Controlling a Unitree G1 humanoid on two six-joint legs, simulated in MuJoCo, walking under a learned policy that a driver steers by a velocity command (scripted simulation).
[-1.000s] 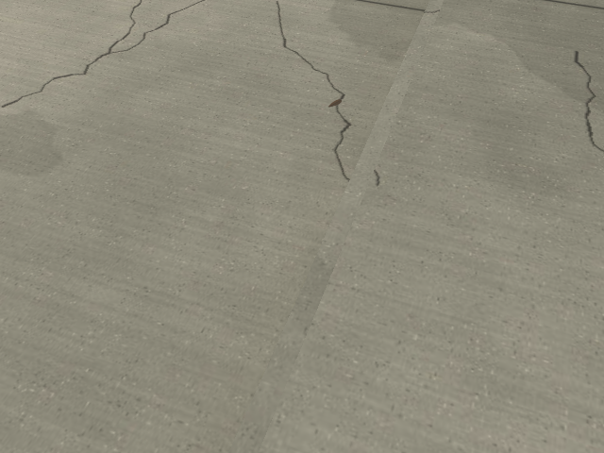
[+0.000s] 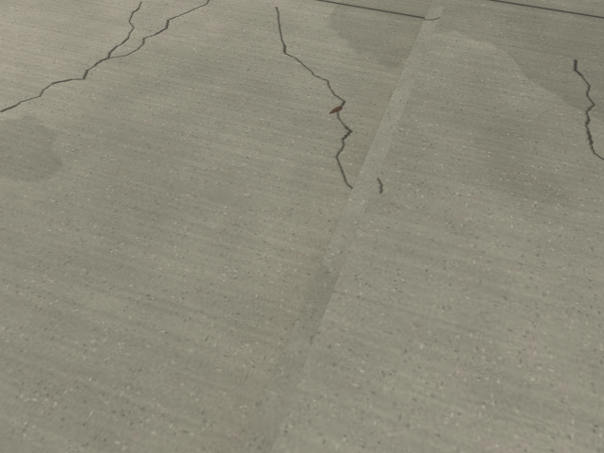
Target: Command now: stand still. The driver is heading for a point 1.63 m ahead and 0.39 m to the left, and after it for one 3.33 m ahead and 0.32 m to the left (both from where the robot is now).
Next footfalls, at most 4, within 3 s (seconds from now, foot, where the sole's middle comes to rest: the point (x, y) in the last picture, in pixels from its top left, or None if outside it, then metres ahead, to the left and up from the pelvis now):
1.04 right None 0.15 -0.16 -0.78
1.54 left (296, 451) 0.53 0.04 -0.78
2.06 right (388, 357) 0.76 -0.18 -0.78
2.48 left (317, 302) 0.92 -0.01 -0.78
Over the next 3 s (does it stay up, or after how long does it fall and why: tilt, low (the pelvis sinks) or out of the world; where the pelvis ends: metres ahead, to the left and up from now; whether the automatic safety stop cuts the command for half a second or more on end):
stays up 1.06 -0.06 -0.03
